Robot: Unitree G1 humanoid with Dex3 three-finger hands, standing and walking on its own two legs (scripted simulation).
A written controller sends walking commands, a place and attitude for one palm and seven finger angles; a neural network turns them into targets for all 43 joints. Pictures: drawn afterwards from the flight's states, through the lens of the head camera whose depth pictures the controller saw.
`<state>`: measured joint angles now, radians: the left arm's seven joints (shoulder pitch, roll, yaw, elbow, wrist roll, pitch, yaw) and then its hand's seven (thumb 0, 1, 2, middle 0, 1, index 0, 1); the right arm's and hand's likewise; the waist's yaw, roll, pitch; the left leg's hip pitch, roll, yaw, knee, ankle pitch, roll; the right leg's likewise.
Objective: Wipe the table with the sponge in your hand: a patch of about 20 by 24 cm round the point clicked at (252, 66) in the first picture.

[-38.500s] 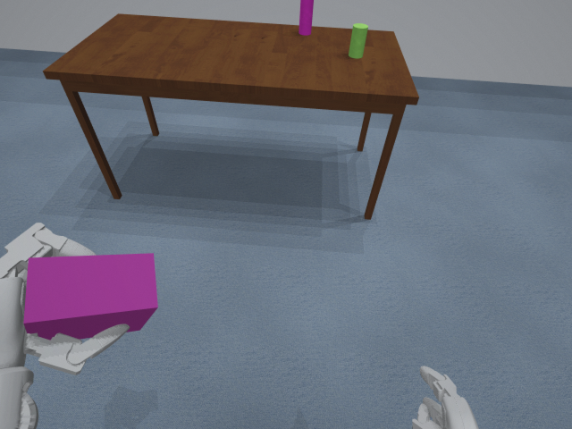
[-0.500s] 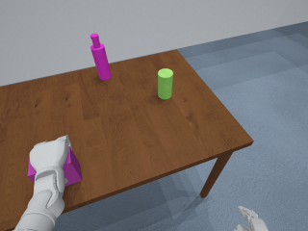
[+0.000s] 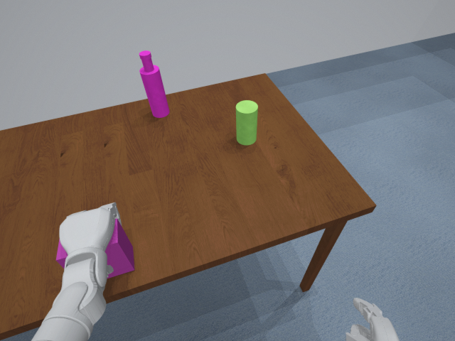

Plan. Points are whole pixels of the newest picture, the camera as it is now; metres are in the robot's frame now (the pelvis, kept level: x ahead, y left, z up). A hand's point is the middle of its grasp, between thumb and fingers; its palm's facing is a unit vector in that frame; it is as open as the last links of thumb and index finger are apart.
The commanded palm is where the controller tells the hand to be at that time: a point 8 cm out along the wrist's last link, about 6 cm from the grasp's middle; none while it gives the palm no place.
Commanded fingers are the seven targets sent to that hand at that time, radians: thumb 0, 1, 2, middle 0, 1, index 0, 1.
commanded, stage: slide across to the third lane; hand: left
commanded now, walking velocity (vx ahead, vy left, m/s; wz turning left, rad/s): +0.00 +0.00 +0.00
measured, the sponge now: (102, 257) +0.27 +0.29 -0.05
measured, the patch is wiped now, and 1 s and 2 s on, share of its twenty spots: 0.55 0.60 0.95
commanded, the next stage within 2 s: wipe forward along the third lane in 0.40 s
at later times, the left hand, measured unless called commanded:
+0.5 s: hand (129, 233) +0.31 +0.24 -0.01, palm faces -0.08 -0.04 -1.00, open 10.1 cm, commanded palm +0.28 +0.22 +0.04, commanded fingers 0.00 0.10 1.30 -1.20 -1.60 -1.20 -1.60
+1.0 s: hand (133, 214) +0.35 +0.24 -0.01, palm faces -0.13 +0.01 -0.99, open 10.1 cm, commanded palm +0.33 +0.23 +0.02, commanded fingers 0.00 0.10 1.30 -1.20 -1.60 -1.20 -1.60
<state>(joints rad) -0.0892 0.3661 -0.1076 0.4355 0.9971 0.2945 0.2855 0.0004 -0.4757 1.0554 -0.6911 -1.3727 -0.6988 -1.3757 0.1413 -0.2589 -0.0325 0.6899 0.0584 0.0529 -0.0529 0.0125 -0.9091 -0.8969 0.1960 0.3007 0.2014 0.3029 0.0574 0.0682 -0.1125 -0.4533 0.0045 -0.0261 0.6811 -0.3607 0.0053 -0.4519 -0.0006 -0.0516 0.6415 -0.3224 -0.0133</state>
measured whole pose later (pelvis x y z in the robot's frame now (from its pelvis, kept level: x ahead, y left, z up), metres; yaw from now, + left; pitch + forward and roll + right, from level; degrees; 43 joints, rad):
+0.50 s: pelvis -0.01 +0.00 +0.00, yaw +0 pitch +7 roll +0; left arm -0.25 0.26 -0.22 0.59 1.01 0.37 0.34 0.00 -0.48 1.06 -0.70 -1.36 -0.71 -1.36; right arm 0.13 -0.24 -0.03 0.72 0.07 0.08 -0.04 0.01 -0.91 -0.90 0.20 0.30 0.20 0.30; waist 0.06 0.06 -0.12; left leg -0.45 0.00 -0.02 0.66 -0.34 0.00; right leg -0.46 0.00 -0.04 0.64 -0.31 -0.02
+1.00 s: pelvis -0.02 -0.02 +0.00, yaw -1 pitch +11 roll +0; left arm -0.51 0.33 -0.11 0.89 1.03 0.30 0.34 0.01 -0.50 1.06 -0.73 -1.33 -0.74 -1.34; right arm 0.16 -0.26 -0.02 0.75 0.06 0.10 -0.07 0.01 -0.91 -0.90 0.20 0.30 0.20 0.30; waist 0.00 0.05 -0.12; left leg -0.56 0.02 -0.03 0.69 -0.32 -0.02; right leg -0.58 0.02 -0.05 0.68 -0.30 -0.04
